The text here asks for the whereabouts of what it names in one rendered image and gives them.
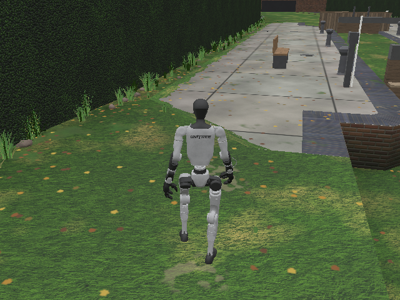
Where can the robot right hand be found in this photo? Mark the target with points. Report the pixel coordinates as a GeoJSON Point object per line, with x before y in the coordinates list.
{"type": "Point", "coordinates": [226, 175]}

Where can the robot head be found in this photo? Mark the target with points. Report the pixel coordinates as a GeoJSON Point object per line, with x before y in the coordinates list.
{"type": "Point", "coordinates": [200, 108]}

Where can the robot left upper arm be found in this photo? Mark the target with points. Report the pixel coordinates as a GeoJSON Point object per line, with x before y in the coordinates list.
{"type": "Point", "coordinates": [178, 142]}

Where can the humanoid robot torso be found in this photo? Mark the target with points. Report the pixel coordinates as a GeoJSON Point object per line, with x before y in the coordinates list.
{"type": "Point", "coordinates": [200, 148]}

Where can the right robot forearm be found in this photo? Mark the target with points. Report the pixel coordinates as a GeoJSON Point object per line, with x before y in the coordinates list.
{"type": "Point", "coordinates": [228, 164]}

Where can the robot right upper arm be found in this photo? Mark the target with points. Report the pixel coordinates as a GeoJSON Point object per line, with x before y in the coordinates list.
{"type": "Point", "coordinates": [222, 140]}

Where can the left robot forearm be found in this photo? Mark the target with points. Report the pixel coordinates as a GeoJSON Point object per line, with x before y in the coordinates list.
{"type": "Point", "coordinates": [171, 170]}

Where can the robot left hand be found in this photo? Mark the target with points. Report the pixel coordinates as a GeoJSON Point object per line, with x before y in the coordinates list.
{"type": "Point", "coordinates": [167, 190]}

